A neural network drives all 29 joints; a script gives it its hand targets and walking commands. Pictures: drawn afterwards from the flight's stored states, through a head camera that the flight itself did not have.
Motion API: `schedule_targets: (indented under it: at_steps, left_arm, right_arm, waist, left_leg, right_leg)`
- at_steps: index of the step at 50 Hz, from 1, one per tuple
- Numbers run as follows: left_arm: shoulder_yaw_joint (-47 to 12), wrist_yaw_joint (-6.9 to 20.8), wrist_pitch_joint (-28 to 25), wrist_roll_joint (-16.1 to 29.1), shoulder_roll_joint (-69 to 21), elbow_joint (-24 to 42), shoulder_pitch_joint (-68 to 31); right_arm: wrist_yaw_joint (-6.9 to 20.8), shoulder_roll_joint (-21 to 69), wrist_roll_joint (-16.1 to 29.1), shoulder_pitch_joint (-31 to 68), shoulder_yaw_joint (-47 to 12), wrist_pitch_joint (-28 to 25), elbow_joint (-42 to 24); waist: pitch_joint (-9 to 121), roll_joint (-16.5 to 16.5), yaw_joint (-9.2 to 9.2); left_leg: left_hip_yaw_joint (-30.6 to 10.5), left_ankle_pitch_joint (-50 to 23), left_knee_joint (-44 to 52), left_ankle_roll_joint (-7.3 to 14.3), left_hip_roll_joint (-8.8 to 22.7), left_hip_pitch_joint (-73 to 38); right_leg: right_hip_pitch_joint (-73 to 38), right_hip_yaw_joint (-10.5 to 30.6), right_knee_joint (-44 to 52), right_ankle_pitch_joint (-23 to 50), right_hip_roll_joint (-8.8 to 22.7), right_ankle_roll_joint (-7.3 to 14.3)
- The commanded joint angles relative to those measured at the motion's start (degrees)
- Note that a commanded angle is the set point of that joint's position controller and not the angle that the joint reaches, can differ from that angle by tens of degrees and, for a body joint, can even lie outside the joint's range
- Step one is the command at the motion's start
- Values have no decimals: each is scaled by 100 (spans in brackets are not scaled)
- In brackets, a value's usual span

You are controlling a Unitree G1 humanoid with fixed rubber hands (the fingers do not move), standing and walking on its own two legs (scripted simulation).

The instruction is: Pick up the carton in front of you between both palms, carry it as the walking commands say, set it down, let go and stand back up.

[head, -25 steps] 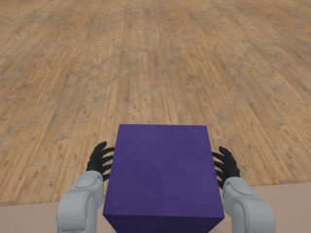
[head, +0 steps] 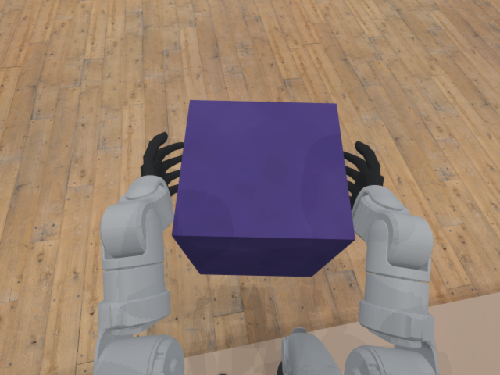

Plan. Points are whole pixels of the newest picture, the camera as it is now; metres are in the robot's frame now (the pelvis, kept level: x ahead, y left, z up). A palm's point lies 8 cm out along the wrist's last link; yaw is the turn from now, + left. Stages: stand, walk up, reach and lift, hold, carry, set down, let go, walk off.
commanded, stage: carry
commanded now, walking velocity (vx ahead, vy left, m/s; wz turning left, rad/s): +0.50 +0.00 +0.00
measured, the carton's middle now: (259, 200) +0.38 -0.01 +0.02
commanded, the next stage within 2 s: none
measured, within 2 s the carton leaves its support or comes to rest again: neither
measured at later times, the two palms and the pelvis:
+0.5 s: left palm (192, 89) +0.67 +0.12 -0.01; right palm (323, 87) +0.70 -0.18 -0.01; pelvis +0.37 -0.06 -0.08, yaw +2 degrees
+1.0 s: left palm out of the picture +1.05 +0.08 +0.03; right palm out of the picture +1.04 -0.22 +0.03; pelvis +0.72 -0.05 -0.07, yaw +0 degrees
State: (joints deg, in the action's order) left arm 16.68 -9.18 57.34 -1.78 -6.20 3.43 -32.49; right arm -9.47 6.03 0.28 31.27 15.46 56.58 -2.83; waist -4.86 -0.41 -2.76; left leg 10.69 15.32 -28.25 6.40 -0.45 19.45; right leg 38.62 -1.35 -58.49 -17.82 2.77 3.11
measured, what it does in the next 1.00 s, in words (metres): goes down: right foot 0.07 m lower, then left foot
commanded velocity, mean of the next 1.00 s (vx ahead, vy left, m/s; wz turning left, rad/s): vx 0.50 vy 0.00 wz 0.00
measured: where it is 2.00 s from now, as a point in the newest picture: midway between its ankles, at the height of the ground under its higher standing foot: (255, 119)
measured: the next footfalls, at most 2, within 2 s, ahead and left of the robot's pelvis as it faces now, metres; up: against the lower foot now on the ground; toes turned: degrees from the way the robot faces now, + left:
right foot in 0.26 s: +0.36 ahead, -0.09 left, -0.07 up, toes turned -4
left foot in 0.70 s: +0.72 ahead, +0.02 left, -0.07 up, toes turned +7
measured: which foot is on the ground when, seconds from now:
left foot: down 0.00-0.30, up 0.32-0.68, down 0.70-1.00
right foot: up 0.00-0.24, down 0.26-0.72, up 0.74-1.00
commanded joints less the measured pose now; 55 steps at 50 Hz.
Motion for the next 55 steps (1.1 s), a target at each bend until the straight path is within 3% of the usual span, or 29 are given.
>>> schedule_targets:
  at_steps: [1,5,7,9,10,11,12,13,14,15,16,17,18,20,22,25,31,33,34,35,36,37,38,40,42,46,49,53,55]
  left_arm:
    - [-3683,74,-39,764,-4505,338,-2616]
    - [-3965,187,90,886,-4471,871,-2252]
    - [-4040,248,176,947,-4369,1036,-2035]
    - [-3997,302,283,920,-4145,1105,-1770]
    - [-3949,311,326,881,-4034,1090,-1616]
    - [-3836,308,372,832,-3868,1060,-1477]
    - [-3748,285,396,761,-3733,976,-1304]
    - [-3686,283,426,733,-3656,972,-1209]
    - [-3632,288,455,719,-3568,973,-1227]
    - [-3603,250,471,760,-3516,802,-1225]
    - [-3598,224,500,811,-3429,711,-1042]
    - [-3731,210,476,978,-3548,916,-1388]
    - [-3892,244,445,1168,-3866,1013,-1643]
    - [-4256,372,306,1501,-4388,1228,-2331]
    - [-4468,479,128,1680,-4673,1299,-2662]
    - [-4437,503,-97,1547,-4699,982,-2386]
    - [-4332,460,-347,1323,-4535,620,-1857]
    - [-4313,405,-391,1311,-4448,722,-1720]
    - [-4324,374,-392,1302,-4389,819,-1708]
    - [-4332,337,-376,1247,-4304,905,-1740]
    - [-4291,296,-328,1154,-4275,975,-1705]
    - [-4124,267,-244,1058,-4104,879,-1289]
    - [-4002,201,-206,995,-3939,982,-1304]
    - [-3753,115,-194,845,-3950,1078,-1475]
    - [-3619,79,-189,684,-3876,1075,-1442]
    - [-3694,65,-117,545,-3847,957,-1307]
    - [-3846,87,7,589,-3897,952,-1242]
    - [-4187,202,244,905,-4101,1139,-1189]
    - [-4343,283,369,1107,-4184,1256,-1104]
  right_arm:
    - [299,4615,1200,3172,-3885,-14,-781]
    - [361,4595,1172,2576,-4062,116,-1065]
    - [362,4465,1084,2263,-4129,200,-1155]
    - [335,4326,998,2026,-4158,287,-1184]
    - [322,4279,985,1999,-4189,340,-1227]
    - [307,4262,1010,1975,-4247,393,-1232]
    - [293,4268,1046,2052,-4326,443,-1326]
    - [265,4225,1058,2083,-4303,471,-1302]
    - [229,4129,1021,2141,-4230,493,-1281]
    - [206,4098,1012,2182,-4155,560,-1260]
    - [155,3982,938,1976,-4055,605,-1121]
    - [110,3998,869,1948,-3920,596,-1104]
    - [71,4080,788,1996,-3820,558,-1091]
    - [53,4298,604,2136,-3688,432,-1041]
    - [98,4512,513,2153,-3700,254,-952]
    - [139,4578,464,2077,-3861,26,-771]
    - [155,4473,438,1930,-3962,-280,-773]
    - [150,4371,543,1955,-4009,-304,-966]
    - [148,4303,613,1910,-4031,-302,-1061]
    - [152,4243,651,1778,-4041,-281,-1115]
    - [167,4143,658,1674,-4033,-243,-1114]
    - [117,4022,700,1500,-4018,-200,-903]
    - [134,4140,861,1326,-4139,-160,-916]
    - [223,4444,1254,2004,-4443,-137,-1320]
    - [310,4556,1555,2476,-4628,-137,-1573]
    - [373,4391,1596,2395,-4585,-41,-1429]
    - [356,4267,1381,1971,-4340,84,-1146]
    - [326,4144,1008,1313,-4036,305,-1066]
    - [312,4086,841,995,-3957,435,-1171]
  waist:
    - [3079,625,-93]
    - [2932,917,-84]
    - [2605,683,-385]
    - [2377,643,-374]
    - [2210,347,-277]
    - [2225,367,-36]
    - [2329,226,231]
    - [2509,17,630]
    - [2706,-602,679]
    - [3011,-1721,688]
    - [3035,-1478,642]
    - [3280,-1395,783]
    - [3037,-789,712]
    - [2793,-139,522]
    - [2742,27,449]
    - [2657,-395,550]
    - [2444,-495,705]
    - [2762,-812,416]
    - [3131,-779,21]
    - [3414,-422,-350]
    - [3570,596,-277]
    - [4369,1624,-377]
    - [4231,1104,-299]
    - [3339,150,-149]
    - [2983,-80,-89]
    - [2739,412,-28]
    - [2564,733,16]
    - [2185,938,83]
    - [2173,1019,126]
  left_leg:
    - [-1195,-3664,444,508,1215,-2906]
    - [-848,-4545,-1,390,1171,-3224]
    - [-1049,-3868,-275,326,995,-4303]
    - [-1073,-3852,-494,174,1034,-4048]
    - [-876,-3244,-626,127,910,-3460]
    - [-811,-3430,-863,63,892,-3001]
    - [-653,-3929,-1453,-6,728,-2737]
    - [-407,-3742,-2663,-171,652,-2013]
    - [-367,-1498,-3997,-295,355,-440]
    - [-646,2016,-5237,-420,-151,1250]
    - [-1020,2080,-5754,-459,-166,1968]
    - [-999,1900,-6106,-449,-188,2648]
    - [-1025,1665,-5841,-449,-2,2830]
    - [-1177,1140,-5273,-421,294,2453]
    - [-1103,470,-4766,-428,402,2319]
    - [-777,104,-3798,-485,344,2665]
    - [196,-1480,-701,-246,-354,1656]
    - [314,-1823,-318,-88,-609,262]
    - [240,-2102,37,-57,-520,-845]
    - [-9,-2126,188,-33,-239,-2099]
    - [-1821,-3880,-417,390,1225,-3477]
    - [-4260,-2871,-55,1615,2239,-4506]
    - [-4479,-1760,321,1621,2126,-4419]
    - [-3633,-1711,664,1160,1915,-3245]
    - [-2990,-1495,951,880,1721,-2310]
    - [-2071,-2319,1195,720,1542,-2187]
    - [-1352,-3038,1170,418,1261,-2285]
    - [-808,-3500,1138,100,1070,-2482]
    - [-590,-4201,763,-77,1077,-2621]
  right_leg:
    - [74,-339,1274,657,-149,-56]
    - [-94,-551,1685,1539,-198,63]
    - [936,-360,2438,2240,-116,16]
    - [434,-466,2947,2414,-175,66]
    - [-278,-295,3624,3188,-58,93]
    - [-1148,-527,3709,3361,-165,127]
    - [-1914,-838,3784,3141,-426,111]
    - [-3231,-992,3979,3280,-301,119]
    - [-4673,-440,3116,4179,295,108]
    - [-6056,873,1973,6394,1167,576]
    - [-6086,1690,2127,6425,1378,862]
    - [-6231,2558,2679,4306,1745,1354]
    - [-5665,2819,3256,2899,1682,1378]
    - [-4698,2482,3432,2693,1617,1203]
    - [-4236,1804,3490,2702,1316,911]
    - [-4355,1103,3434,3693,949,794]
    - [-4598,95,3126,5793,294,419]
    - [-4272,-127,2488,6734,386,254]
    - [-3979,-354,1635,6536,406,90]
    - [-3244,-495,565,5445,273,-29]
    - [-1653,-254,-788,982,-252,-156]
    - [-181,128,-2693,-1409,-1022,-328]
    - [423,500,-3042,-1179,-691,-132]
    - [561,412,-2357,-759,-251,2]
    - [80,294,-1496,-455,-37,-34]
    - [-151,-91,297,-169,25,-190]
    - [-386,-445,1558,671,-67,-272]
    - [-746,-868,2832,1592,-231,-312]
    - [-1207,-1067,3325,1738,-316,-243]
